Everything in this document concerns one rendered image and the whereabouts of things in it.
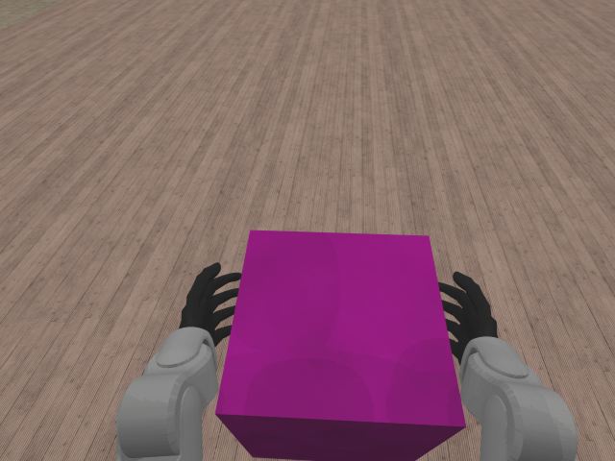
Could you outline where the carton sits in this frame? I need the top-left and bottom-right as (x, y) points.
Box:
(215, 230), (466, 461)

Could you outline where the robot left hand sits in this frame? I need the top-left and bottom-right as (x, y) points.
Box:
(179, 262), (241, 347)

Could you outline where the left robot forearm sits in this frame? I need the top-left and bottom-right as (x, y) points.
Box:
(116, 327), (218, 461)

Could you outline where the right robot forearm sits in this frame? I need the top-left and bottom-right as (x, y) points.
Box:
(459, 336), (578, 461)

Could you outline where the robot right hand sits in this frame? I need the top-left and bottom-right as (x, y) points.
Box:
(438, 272), (498, 365)

